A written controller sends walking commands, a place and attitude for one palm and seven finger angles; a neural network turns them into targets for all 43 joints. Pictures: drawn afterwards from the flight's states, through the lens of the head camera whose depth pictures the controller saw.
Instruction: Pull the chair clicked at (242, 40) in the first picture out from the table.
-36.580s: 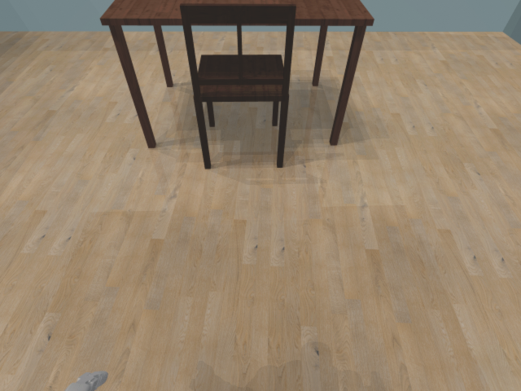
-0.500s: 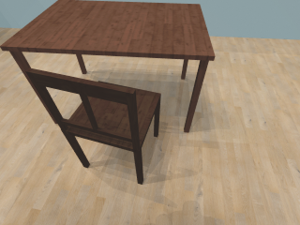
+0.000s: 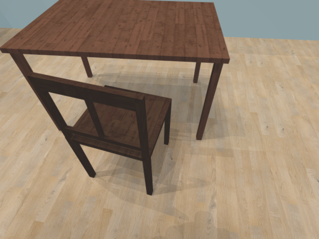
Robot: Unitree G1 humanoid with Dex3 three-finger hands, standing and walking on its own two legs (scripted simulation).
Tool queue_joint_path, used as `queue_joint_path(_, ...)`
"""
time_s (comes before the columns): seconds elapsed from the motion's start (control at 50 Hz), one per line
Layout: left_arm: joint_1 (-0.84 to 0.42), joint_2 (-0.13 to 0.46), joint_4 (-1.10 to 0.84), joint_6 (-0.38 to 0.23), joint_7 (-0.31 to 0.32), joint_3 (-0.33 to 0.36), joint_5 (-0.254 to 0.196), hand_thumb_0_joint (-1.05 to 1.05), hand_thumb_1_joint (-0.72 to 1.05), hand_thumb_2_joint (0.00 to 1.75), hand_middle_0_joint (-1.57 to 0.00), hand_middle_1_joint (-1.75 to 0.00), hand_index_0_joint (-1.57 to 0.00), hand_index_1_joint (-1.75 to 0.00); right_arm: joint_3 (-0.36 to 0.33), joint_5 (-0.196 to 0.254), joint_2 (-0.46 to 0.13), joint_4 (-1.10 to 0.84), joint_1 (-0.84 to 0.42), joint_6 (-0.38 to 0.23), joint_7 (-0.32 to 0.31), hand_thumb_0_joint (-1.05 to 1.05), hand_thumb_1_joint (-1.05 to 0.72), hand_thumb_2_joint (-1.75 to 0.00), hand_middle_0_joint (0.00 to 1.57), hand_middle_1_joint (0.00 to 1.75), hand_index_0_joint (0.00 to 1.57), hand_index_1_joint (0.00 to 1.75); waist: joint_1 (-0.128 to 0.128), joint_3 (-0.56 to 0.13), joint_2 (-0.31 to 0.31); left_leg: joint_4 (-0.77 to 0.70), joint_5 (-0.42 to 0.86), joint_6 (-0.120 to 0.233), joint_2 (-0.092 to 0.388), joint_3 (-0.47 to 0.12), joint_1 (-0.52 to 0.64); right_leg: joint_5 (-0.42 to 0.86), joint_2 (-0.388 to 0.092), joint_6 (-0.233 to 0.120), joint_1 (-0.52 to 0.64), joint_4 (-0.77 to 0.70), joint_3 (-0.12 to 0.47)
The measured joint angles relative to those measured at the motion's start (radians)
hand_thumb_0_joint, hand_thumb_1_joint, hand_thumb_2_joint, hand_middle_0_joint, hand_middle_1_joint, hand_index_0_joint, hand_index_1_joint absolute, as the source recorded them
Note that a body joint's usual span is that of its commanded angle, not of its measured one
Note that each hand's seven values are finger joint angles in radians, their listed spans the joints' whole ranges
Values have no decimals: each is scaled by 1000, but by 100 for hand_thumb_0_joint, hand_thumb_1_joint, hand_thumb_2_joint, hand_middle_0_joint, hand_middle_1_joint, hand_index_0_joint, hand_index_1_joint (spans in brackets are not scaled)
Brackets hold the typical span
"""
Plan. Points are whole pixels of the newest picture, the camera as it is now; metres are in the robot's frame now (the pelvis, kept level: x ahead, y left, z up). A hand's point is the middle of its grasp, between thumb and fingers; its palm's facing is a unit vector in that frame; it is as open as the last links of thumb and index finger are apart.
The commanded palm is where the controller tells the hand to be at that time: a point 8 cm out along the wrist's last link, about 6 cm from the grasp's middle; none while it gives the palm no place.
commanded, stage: look to check the result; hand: left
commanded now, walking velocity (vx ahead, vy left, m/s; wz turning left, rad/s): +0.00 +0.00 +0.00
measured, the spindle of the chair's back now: (95, 119) +0.56 +0.29 -0.12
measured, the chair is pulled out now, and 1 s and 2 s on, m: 0.23 0.23 0.23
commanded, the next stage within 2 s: take the last steps up to it in 0.04 s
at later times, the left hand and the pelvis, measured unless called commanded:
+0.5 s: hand out of the picture +0.01 +0.15 -0.18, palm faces +0.03 -0.98 -0.20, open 7.3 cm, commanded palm none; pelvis +0.03 -0.02 -0.01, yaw -2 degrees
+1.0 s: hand out of the picture +0.12 +0.12 -0.18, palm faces +0.00 -0.98 -0.22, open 7.3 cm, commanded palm none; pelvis +0.11 -0.06 -0.01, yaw -2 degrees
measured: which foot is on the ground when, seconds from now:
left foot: down 0.00-0.52, up 0.54-0.68, down 0.70-1.00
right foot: down 0.00-1.00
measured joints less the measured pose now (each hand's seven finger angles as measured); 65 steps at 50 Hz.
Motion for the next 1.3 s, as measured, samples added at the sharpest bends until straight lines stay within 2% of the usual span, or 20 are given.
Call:
queue_joint_path(0.28, 5, 0, 3, 3, -3, 4, 2, 0, 91, 90, -20, -30, -20, -30, -4, -5, -3, 4, -8, 5, 2, 0, -90, -90, 20, 30, 19, 29, 1, -2, -1, 7, -10, -2, 5, 4, 1, -7, 5, -3, -1, 5, 4)
queue_joint_path(0.4, 33, 8, -1, 18, -17, 20, 13, 0, 91, 90, -20, -30, -20, -30, -19, -16, -7, -1, 25, 11, 7, 0, -90, -90, 20, 30, 19, 29, -3, -26, -7, 34, -52, 2, 6, 22, -2, -76, 7, -23, -33, 82, 21)
queue_joint_path(0.5, 48, 13, -9, 4, -22, 31, 14, 0, 91, 90, -20, -30, -20, -30, -29, -13, -16, 4, 55, 7, 8, 0, -90, -90, 20, 30, 19, 29, -4, -28, 9, 63, -94, -7, 24, 21, 2, -105, 23, -28, -31, 109, 18)
queue_joint_path(0.56, 53, 11, -14, -17, -16, 39, 11, 0, 91, 90, -20, -30, -20, -30, -29, -9, -20, 9, 54, 8, 7, 0, -90, -90, 20, 30, 19, 29, -4, -22, 17, 162, -159, 25, 35, 13, -32, -120, 39, -40, -11, 97, 0)
queue_joint_path(0.62, 57, 9, -17, -26, -6, 48, 14, 0, 91, 90, -20, -30, -20, -30, -30, -5, -19, 9, 29, 8, 5, 0, -90, -90, 20, 30, 19, 29, 8, -9, -2, 323, -242, 37, 24, 19, -98, -117, 48, -51, 23, 62, -7)
queue_joint_path(0.66, 67, 7, -15, -25, -2, 52, 13, 0, 91, 90, -20, -30, -20, -30, -30, -2, -19, 0, 4, -1, 3, 0, -90, -90, 20, 30, 19, 29, 17, -3, -21, 293, -242, 42, 15, 35, -104, -120, 51, -53, 43, 51, 2)
queue_joint_path(0.7, 83, 2, -12, -18, -7, 51, 6, 0, 91, 90, -20, -30, -20, -30, -28, -5, -25, -21, -14, -25, 0, 0, -90, -90, 20, 30, 19, 29, 20, -3, -26, 128, -105, 54, 17, 36, -67, -146, 65, -51, 33, 102, 15)
queue_joint_path(0.72, 86, 2, -7, -11, -10, 49, 1, 0, 91, 90, -20, -30, -20, -30, -28, -10, -24, -28, -25, -37, -6, 0, -90, -90, 20, 30, 19, 29, 19, 0, -35, 123, -57, 47, 17, 43, -62, -179, 60, -49, 6, 180, 15)
queue_joint_path(0.76, 78, 7, 3, 8, -11, 43, 1, 0, 91, 90, -20, -30, -20, -30, -23, -15, -12, -42, -44, -41, -15, 0, -91, -90, 20, 30, 19, 29, 17, 5, -65, 136, -83, 25, 8, 75, -36, -252, 35, -42, -52, 338, 24)
queue_joint_path(0.8, 56, 7, 4, 22, -13, 39, 5, 0, 91, 90, -20, -30, -20, -30, -17, -18, -7, -46, -46, -38, -24, 0, -91, -90, 20, 30, 19, 29, 10, 0, -67, 114, -103, 11, 5, 81, -10, -277, 8, -30, -86, 378, 15)
queue_joint_path(0.82, 39, 6, -1, 24, -15, 36, 5, 0, 91, 90, -20, -30, -20, -30, -14, -18, -8, -43, -45, -35, -26, 0, -92, -90, 20, 30, 19, 29, 8, 3, -58, 103, -103, 6, 5, 74, -1, -266, -5, -25, -86, 340, 9)
queue_joint_path(0.84, 23, 6, -12, 19, -17, 33, 5, 0, 91, 90, -20, -30, -20, -30, -11, -16, -10, -38, -44, -31, -26, 0, -92, -90, 20, 30, 19, 29, 10, 8, -49, 100, -103, 1, 7, 66, 3, -209, -15, -21, -75, 265, 10)
queue_joint_path(0.86, 12, 10, -26, 7, -18, 30, 6, 0, 91, 90, -20, -30, -20, -30, -8, -12, -8, -32, -45, -25, -24, 1, -93, -90, 20, 30, 19, 29, 12, 11, -52, 103, -106, -4, 1, 63, 3, -101, -26, -17, -61, 185, 27)
queue_joint_path(0.88, 0, 13, -30, -3, -13, 28, 10, 1, 91, 90, -20, -30, -20, -30, -7, -6, -7, -24, -48, -17, -21, 1, -93, -90, 20, 30, 19, 29, 14, 17, -47, 109, -112, -11, 4, 57, 5, -75, -24, -6, -52, 168, 27)
queue_joint_path(0.94, -20, 30, -18, -3, -7, 20, 8, 2, 94, 90, -20, -30, -20, -30, -11, 6, -8, -9, -49, 3, -8, 1, -93, -90, 20, 30, 19, 29, 1, 6, -21, 73, -103, -27, 23, 31, 22, -110, -6, -7, -23, 131, 0)
queue_joint_path(1.0, -37, 39, -27, -7, -1, 18, 2, 2, 94, 90, -20, -30, -20, -30, -16, 7, -15, -9, -55, 12, -8, 1, -92, -90, 20, 30, 20, 29, -2, 9, -5, 38, -86, -30, 36, 25, 28, -100, 9, -15, -11, 86, -8)
queue_joint_path(1.18, -92, 43, -68, 1, 18, 30, 4, 1, 92, 90, -20, -30, -20, -30, -39, 9, -57, -51, -78, 38, -2, 0, -91, -90, 20, 30, 19, 29, -2, 47, 8, 103, -69, 0, 37, 20, -25, -66, 8, -13, -11, 54, -18)
queue_joint_path(1.22, -95, 45, -67, 8, 16, 31, 6, 0, 92, 90, -20, -30, -20, -30, -42, 6, -65, -53, -77, 37, 1, 0, -91, -90, 20, 30, 19, 29, -4, 39, 8, 72, -88, -10, 36, 16, -11, -68, 6, -7, -19, 63, -21)
queue_joint_path(1.24, -99, 48, -65, 13, 15, 33, 6, 0, 92, 90, -20, -30, -20, -30, -42, 4, -65, -50, -77, 33, 1, 0, -91, -90, 20, 30, 19, 29, -4, 36, 1, 64, -88, -19, 31, 17, -9, -69, 1, -3, -22, 68, -20)
queue_joint_path(1.3, -99, 53, -66, 13, 15, 30, 3, 0, 92, 90, -20, -30, -20, -30, -34, 3, -63, -49, -73, 27, 6, 0, -91, -90, 20, 30, 19, 29, 11, 26, -10, 79, -78, -10, 28, 32, -20, -52, -3, 12, -24, 55, -8)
